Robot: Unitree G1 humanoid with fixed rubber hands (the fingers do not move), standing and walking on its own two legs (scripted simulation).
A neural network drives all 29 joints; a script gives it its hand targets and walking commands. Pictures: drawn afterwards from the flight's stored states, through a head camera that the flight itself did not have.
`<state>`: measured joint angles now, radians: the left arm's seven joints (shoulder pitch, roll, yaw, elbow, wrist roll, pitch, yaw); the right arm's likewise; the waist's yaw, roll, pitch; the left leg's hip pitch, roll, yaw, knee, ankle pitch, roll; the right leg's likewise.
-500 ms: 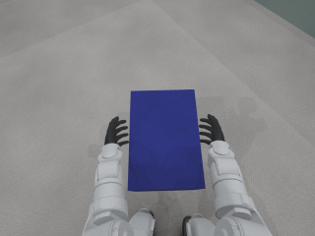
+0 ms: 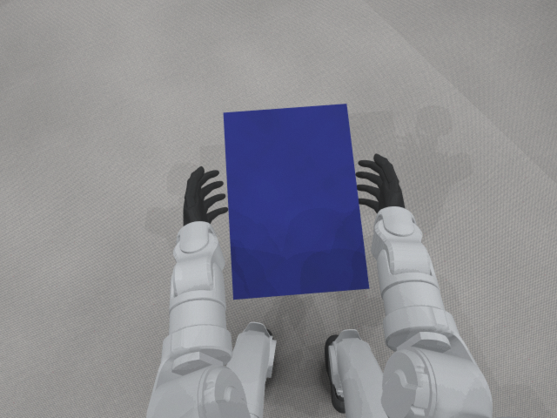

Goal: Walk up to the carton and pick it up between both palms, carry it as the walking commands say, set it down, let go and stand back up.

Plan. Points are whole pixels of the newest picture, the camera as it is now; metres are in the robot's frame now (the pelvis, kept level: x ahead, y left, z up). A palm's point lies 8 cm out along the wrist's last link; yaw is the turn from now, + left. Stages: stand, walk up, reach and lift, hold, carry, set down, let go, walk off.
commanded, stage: set down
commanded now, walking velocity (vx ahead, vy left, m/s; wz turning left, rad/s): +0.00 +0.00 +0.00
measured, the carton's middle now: (290, 207) +0.43 +0.04 -0.16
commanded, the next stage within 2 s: none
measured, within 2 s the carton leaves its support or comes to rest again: neither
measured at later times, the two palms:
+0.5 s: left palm (212, 219) +0.39 +0.17 -0.14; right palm (373, 204) +0.43 -0.10 -0.14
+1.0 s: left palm (221, 221) +0.42 +0.18 -0.22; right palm (360, 207) +0.46 -0.10 -0.23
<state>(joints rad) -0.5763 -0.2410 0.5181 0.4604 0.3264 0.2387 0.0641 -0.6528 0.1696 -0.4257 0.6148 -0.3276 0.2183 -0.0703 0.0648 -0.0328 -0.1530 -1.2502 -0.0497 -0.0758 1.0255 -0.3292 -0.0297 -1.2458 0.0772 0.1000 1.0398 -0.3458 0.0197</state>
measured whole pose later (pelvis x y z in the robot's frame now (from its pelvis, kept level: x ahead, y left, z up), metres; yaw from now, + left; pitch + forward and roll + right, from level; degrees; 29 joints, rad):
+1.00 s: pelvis -0.03 -0.01 -0.15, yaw +0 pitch +44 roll +1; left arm -0.92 -0.10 0.55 0.62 0.24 0.26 0.11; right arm -1.02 0.04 -0.40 0.81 -0.24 0.24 -0.17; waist 0.08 -0.04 -0.17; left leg -1.89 -0.10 -0.10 1.61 -0.49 -0.08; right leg -1.89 0.15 0.09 1.63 -0.50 0.03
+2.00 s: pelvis -0.04 -0.01 -0.27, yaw +1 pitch +45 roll +1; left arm -1.24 0.04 0.51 0.69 0.16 0.27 0.10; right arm -1.38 -0.14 -0.30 0.93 -0.13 0.24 -0.18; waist 0.08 -0.03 0.12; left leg -2.25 -0.14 -0.08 2.01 -0.56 -0.10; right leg -2.26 0.18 0.08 2.04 -0.57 0.07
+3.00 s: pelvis -0.04 -0.01 -0.30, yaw +1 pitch +37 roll +2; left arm -1.33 0.12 0.44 0.85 0.09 0.21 0.07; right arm -1.48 -0.25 -0.20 1.10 -0.03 0.18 -0.14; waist 0.08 -0.03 0.34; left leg -2.21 -0.09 -0.05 2.17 -0.62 -0.08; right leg -2.22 0.15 0.05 2.21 -0.64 0.04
